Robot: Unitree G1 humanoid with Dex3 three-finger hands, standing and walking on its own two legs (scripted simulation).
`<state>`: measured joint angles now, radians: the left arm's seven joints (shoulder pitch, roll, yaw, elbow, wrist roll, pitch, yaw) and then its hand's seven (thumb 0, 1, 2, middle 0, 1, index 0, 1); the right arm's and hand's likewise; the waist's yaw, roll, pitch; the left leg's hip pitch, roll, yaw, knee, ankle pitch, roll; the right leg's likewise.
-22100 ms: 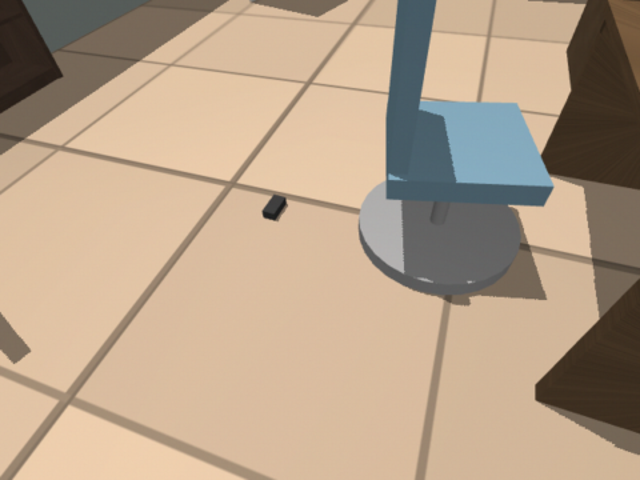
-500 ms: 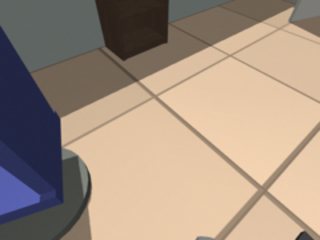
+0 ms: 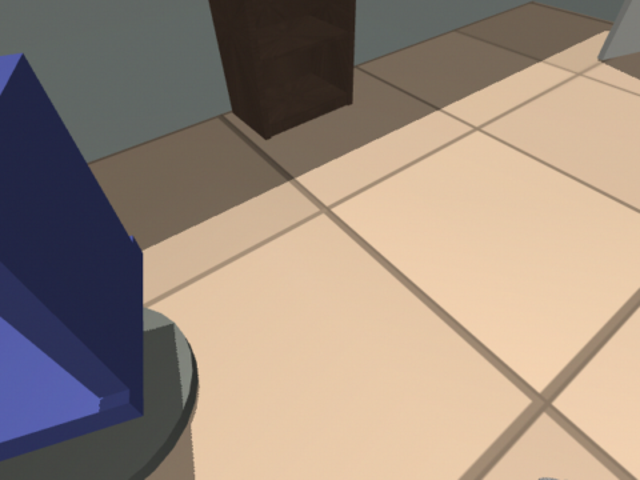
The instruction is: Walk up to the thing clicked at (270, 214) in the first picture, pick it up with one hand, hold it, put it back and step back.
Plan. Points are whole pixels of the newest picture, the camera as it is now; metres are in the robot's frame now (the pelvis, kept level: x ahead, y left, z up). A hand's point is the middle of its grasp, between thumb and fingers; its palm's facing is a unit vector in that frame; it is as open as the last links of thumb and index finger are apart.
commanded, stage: walk up
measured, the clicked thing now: out of the picture +0.21 -0.72 -0.75
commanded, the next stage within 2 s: stand in 0.04 s
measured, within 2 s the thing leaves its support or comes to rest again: neither
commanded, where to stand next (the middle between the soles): +0.07 +0.00 m, yaw -4 degrees
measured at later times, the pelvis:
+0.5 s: pelvis +0.00 -0.01 +0.01, yaw +0 degrees
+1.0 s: pelvis +0.01 -0.02 +0.01, yaw +0 degrees
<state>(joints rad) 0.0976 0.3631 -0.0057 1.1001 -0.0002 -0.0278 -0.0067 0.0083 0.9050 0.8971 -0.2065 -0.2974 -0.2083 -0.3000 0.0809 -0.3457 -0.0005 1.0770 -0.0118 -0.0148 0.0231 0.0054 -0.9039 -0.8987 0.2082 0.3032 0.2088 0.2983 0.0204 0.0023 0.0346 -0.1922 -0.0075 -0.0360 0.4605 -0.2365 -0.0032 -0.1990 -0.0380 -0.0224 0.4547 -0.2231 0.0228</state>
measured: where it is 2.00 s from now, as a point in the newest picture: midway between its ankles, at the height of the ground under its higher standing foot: outside the picture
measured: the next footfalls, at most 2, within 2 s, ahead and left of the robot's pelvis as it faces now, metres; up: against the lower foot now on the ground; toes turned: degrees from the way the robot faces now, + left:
none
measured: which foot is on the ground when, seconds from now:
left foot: down 0.00-1.00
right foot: down 0.00-1.00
